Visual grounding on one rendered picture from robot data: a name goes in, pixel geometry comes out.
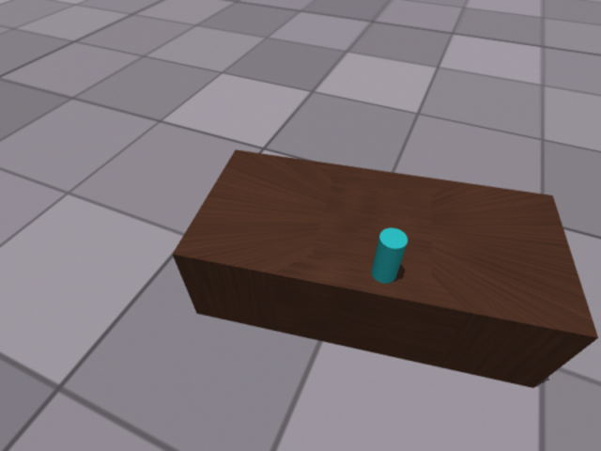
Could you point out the can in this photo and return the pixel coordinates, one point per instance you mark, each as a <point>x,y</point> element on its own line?
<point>392,243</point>

